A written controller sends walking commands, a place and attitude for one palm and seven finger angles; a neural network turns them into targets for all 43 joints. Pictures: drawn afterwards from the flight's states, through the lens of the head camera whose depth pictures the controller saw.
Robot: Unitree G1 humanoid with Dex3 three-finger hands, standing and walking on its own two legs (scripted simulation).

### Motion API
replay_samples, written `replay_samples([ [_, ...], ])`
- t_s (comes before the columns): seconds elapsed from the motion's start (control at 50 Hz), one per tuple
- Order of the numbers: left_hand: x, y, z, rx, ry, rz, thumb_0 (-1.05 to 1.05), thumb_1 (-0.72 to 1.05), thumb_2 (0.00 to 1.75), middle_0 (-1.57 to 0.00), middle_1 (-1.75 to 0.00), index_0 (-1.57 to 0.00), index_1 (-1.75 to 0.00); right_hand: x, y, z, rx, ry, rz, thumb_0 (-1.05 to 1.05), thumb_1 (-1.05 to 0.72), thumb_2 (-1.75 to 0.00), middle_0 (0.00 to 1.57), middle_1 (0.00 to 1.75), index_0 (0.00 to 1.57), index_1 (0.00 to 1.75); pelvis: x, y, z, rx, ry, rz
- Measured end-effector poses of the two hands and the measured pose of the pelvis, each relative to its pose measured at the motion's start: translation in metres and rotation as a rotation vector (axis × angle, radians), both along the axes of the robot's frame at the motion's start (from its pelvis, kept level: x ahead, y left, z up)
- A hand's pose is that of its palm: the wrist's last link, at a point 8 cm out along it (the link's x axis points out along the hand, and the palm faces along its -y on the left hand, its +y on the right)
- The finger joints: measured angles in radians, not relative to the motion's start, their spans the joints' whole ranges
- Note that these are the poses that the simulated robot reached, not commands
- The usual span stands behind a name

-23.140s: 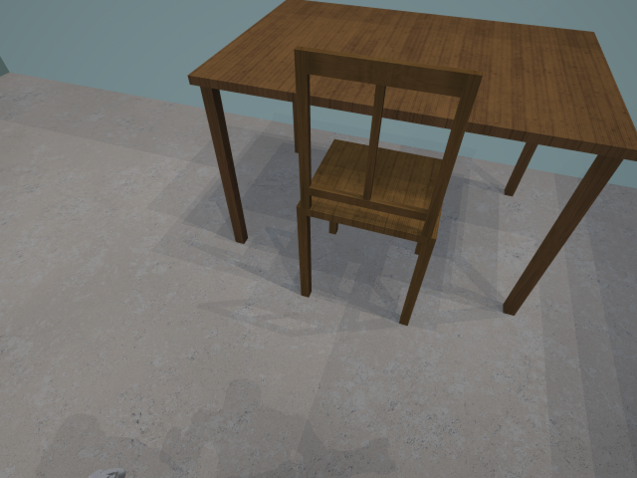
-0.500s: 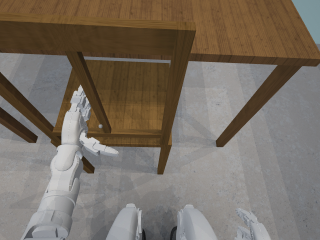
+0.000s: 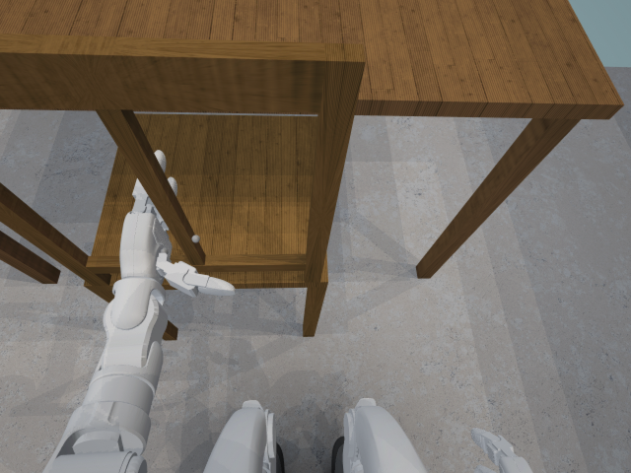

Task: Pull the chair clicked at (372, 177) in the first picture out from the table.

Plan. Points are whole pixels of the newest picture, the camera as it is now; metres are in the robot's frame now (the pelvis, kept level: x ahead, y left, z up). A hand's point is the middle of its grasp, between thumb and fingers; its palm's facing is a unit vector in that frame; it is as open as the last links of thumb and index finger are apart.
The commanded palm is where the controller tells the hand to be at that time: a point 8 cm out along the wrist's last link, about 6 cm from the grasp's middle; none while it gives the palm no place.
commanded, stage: push the fingers through the gap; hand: left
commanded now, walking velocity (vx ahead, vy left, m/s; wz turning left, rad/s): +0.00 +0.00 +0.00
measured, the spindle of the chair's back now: (168, 206) +0.42 +0.17 +0.05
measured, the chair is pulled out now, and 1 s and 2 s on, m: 0.00 0.00 0.04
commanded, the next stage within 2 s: hook a spindle and tug to test in 0.12 s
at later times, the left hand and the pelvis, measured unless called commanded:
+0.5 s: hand (193, 236) +0.40 +0.15 +0.01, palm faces +0.03 -1.00 -0.05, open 16.1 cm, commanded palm +0.37 +0.19 +0.02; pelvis -0.01 -0.01 -0.01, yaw +1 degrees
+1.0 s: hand (194, 241) +0.39 +0.15 +0.01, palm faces +0.03 -1.00 -0.03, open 7.3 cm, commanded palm +0.36 +0.19 +0.02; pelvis -0.01 -0.01 +0.00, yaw +1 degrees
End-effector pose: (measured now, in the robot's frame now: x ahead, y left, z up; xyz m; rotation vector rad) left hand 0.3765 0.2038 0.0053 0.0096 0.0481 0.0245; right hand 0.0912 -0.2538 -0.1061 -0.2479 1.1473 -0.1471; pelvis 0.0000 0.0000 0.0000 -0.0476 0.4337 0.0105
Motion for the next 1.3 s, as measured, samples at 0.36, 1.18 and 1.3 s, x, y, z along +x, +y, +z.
replay_samples([
  [0.36,-0.004,-0.004,0.004,0.005,-0.019,0.017,-0.01,-0.5,0.3,-0.09,-0.16,-0.08,-0.16,0.008,-0.003,-0.003,0.017,-0.024,0.014,0.0,-0.9,-0.89,0.2,0.3,0.2,0.3,-0.002,-0.006,-0.001,0.007,-0.006,0.003],
  [1.18,-0.01,-0.002,0.011,0.012,-0.033,0.01,0.01,0.75,0.84,-0.48,-1.45,-0.46,-1.45,0.01,0.0,-0.001,0.023,-0.044,0.02,0.0,-0.9,-0.89,0.2,0.3,0.2,0.3,-0.004,-0.004,-0.001,0.004,-0.016,0.005],
  [1.3,-0.011,-0.002,0.012,0.008,-0.027,0.007,0.02,0.76,0.81,-0.45,-1.45,-0.44,-1.45,0.017,0.002,0.002,0.028,-0.054,0.015,0.0,-0.9,-0.89,0.2,0.3,0.2,0.3,0.001,-0.002,0.001,0.004,-0.014,0.0],
])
